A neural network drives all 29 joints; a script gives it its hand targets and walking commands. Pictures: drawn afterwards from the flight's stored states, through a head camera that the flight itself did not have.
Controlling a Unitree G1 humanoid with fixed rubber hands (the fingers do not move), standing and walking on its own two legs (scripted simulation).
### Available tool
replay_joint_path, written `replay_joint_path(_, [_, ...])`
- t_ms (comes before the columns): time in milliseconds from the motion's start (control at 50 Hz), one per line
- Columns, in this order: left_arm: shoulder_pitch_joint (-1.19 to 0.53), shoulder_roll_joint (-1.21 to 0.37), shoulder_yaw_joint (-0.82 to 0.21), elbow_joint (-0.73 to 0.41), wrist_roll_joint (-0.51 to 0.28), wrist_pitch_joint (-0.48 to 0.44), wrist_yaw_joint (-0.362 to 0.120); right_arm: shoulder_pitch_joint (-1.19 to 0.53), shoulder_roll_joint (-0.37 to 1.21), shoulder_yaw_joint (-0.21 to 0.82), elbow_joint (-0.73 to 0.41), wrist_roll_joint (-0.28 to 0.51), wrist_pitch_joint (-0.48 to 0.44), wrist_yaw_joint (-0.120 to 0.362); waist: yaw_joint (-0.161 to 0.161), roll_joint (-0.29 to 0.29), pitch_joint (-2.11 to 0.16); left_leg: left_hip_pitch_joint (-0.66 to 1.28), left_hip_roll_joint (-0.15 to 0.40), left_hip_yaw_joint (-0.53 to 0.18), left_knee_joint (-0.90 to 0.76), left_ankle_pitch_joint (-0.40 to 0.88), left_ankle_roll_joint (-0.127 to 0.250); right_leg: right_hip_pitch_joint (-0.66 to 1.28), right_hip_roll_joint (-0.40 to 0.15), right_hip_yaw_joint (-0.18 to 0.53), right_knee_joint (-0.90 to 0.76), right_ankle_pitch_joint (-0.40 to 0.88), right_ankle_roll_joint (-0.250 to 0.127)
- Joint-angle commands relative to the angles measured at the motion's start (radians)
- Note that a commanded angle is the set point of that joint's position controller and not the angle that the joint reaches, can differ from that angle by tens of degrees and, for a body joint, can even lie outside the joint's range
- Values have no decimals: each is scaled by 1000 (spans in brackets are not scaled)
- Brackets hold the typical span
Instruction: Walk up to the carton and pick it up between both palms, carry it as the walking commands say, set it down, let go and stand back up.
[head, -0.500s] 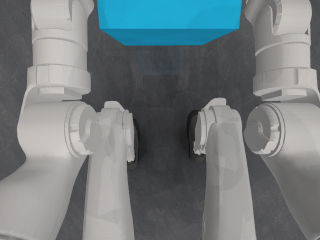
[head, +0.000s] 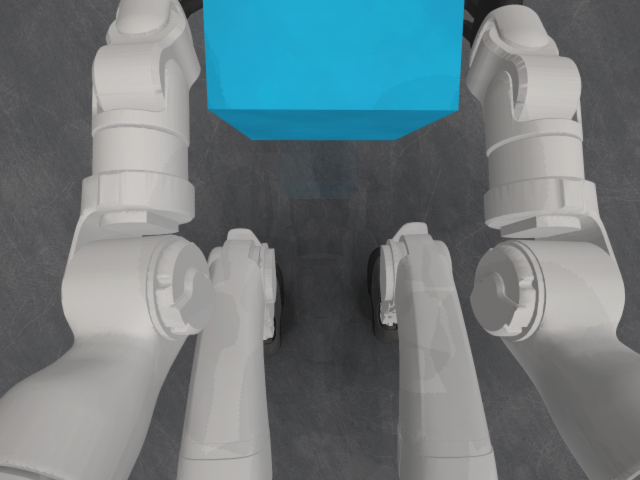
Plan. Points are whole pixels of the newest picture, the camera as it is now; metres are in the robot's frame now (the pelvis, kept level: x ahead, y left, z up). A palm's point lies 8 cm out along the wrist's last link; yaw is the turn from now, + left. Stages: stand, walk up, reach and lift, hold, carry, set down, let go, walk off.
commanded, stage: reach and lift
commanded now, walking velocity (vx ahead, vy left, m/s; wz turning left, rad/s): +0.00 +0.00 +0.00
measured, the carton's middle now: (327, 36) +0.56 +0.00 -0.13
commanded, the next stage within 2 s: none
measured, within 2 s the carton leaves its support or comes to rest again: neither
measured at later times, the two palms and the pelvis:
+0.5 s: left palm out of the picture +0.52 +0.15 +0.07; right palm out of the picture +0.51 -0.15 +0.06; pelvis +0.06 +0.00 +0.08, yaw +0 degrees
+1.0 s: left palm out of the picture +0.50 +0.15 +0.13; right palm out of the picture +0.49 -0.15 +0.13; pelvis +0.09 +0.00 +0.14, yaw +0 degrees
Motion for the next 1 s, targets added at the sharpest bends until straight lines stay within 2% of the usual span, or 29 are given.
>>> replay_joint_path(0, [-547,-1192,-442,-83,-126,16,-369,-837,1151,552,-245,160,-52,384,76,-40,-2136,575,-191,68,-321,222,9,611,146,-126,-246,111,-3])
replay_joint_path(20, [-522,-1190,-412,35,-100,32,-371,-780,1150,502,-130,112,-42,378,57,-21,-1971,470,-182,71,-313,123,2,551,137,-106,-251,21,-10])
replay_joint_path(80, [-503,-1234,-427,-24,-92,19,-370,-690,1145,472,-94,101,-53,391,21,37,-1926,524,-185,50,-356,167,-4,526,142,-112,-284,59,-16])
replay_joint_path(120, [-445,-1237,-371,82,-63,20,-376,-666,1149,450,-45,63,-62,392,42,-3,-1786,448,-186,52,-369,118,3,468,141,-105,-307,-4,-19])
replay_joint_path(140, [-412,-1248,-357,93,-50,24,-380,-629,1152,413,-35,32,-56,385,3,14,-1738,442,-181,51,-399,108,-3,518,139,-105,-339,21,-21])
replay_joint_path(180, [-379,-1293,-370,47,-30,9,-366,-531,1185,380,5,17,-70,400,1,16,-1707,491,-176,25,-405,196,-6,441,153,-113,-331,88,-26])
replay_joint_path(200, [-335,-1203,-300,100,22,6,-366,-527,1187,354,36,5,-64,399,55,23,-1519,409,-173,46,-425,100,4,423,139,-87,-365,-1,-17])
replay_joint_path(220, [-352,-1216,-343,29,3,-2,-365,-491,1237,381,-10,19,-67,398,58,-20,-1567,483,-171,32,-452,200,15,449,152,-100,-373,89,-7])
replay_joint_path(320, [-94,-1221,-160,258,110,28,-360,-387,1131,258,88,-73,-70,390,35,21,-1267,419,-171,49,-531,80,-9,399,136,-97,-471,-20,-21])
replay_joint_path(380, [-52,-1210,-169,203,122,17,-358,-290,1145,240,113,-106,-65,398,29,-6,-1266,460,-168,46,-567,96,-9,453,155,-107,-492,-4,-18])
replay_joint_path(400, [-77,-1190,-195,146,123,15,-357,-266,1157,255,94,-90,-68,398,56,69,-1274,449,-165,62,-576,87,-15,507,142,-75,-510,17,-27])
replay_joint_path(420, [-57,-1212,-196,148,108,13,-363,-245,1172,255,92,-120,-65,397,19,-8,-1292,487,-161,41,-589,153,-12,534,153,-87,-524,74,-20])
replay_joint_path(440, [-87,-1246,-229,115,103,-4,-367,-303,1139,279,9,-78,-91,397,19,86,-1317,514,-168,49,-581,170,-16,495,149,-78,-523,72,-25])
replay_joint_path(460, [-52,-1244,-269,70,72,-24,-357,-326,1203,370,-52,-29,-102,397,84,21,-1411,533,-174,46,-592,236,-8,639,154,-77,-519,142,-14])
replay_joint_path(480, [-109,-1260,-279,72,42,-35,-364,-337,1205,366,-21,-47,-103,393,29,-39,-1415,523,-172,38,-583,260,-3,619,149,-82,-526,169,-14])
replay_joint_path(520, [-113,-1324,-382,10,4,-42,-370,-306,1231,414,-104,-9,-124,387,5,22,-1486,605,-171,20,-592,280,-5,646,156,-66,-530,190,-21])
replay_joint_path(540, [-95,-1291,-376,23,14,-46,-369,-293,1251,402,-44,-6,-119,395,57,32,-1483,608,-174,31,-606,308,-8,647,155,-66,-538,211,-23])
replay_joint_path(560, [-148,-1333,-432,-52,-22,-49,-361,-284,1272,406,-62,-13,-121,386,-14,-15,-1540,665,-163,3,-599,376,-5,645,165,-75,-521,257,-19])
replay_joint_path(600, [-63,-1360,-468,-52,-57,-51,-368,-241,1292,459,-134,11,-129,385,13,1,-1644,749,-170,4,-599,479,-7,725,164,-56,-527,346,-21])
replay_joint_path(620, [-42,-1374,-441,-2,-29,-39,-363,-196,1271,400,-89,-46,-118,386,-34,-26,-1560,695,-168,-16,-632,343,-8,667,178,-84,-535,237,-31])
replay_joint_path(640, [-4,-1348,-426,-3,-10,-41,-361,-184,1301,420,-62,-23,-112,391,35,9,-1512,695,-174,14,-631,349,-7,651,161,-59,-561,216,-29])
replay_joint_path(660, [4,-1354,-443,3,-10,-32,-358,-130,1260,404,-49,-39,-103,393,8,73,-1457,725,-164,-8,-664,345,-15,619,165,-66,-567,210,-48])
replay_joint_path(720, [-1,-1279,-398,-12,-13,-38,-371,-154,1325,422,-18,-41,-80,395,40,-55,-1400,661,-155,5,-683,219,4,726,152,-44,-602,135,-24])
replay_joint_path(740, [-17,-1339,-427,-23,-14,-39,-375,-120,1281,393,-20,-53,-83,401,-19,0,-1424,677,-159,15,-692,283,-7,721,150,-49,-631,190,-32])
replay_joint_path(760, [43,-1282,-397,8,-3,-38,-375,-113,1311,406,-18,-43,-83,401,45,-44,-1376,698,-157,5,-693,336,-2,701,151,-56,-614,225,-21])
replay_joint_path(800, [58,-1310,-437,-23,0,-38,-374,-58,1327,415,-40,-35,-90,401,44,19,-1402,718,-160,20,-706,367,-11,760,154,-44,-637,274,-30])
replay_joint_path(880, [91,-1308,-407,26,6,-32,-371,-42,1261,380,-6,-62,-88,402,24,27,-1306,759,-153,0,-752,327,-13,748,153,-43,-674,225,-37])
replay_joint_path(920, [132,-1322,-401,9,-12,-17,-384,-5,1291,394,-22,-64,-57,403,11,-38,-1278,809,-153,5,-793,304,-3,814,146,-50,-732,200,-24])
replay_joint_path(980, [157,-1321,-369,28,28,-19,-383,-32,1266,398,-53,-81,-73,412,35,-3,-1203,812,-148,6,-812,328,-6,810,143,-28,-755,208,-38])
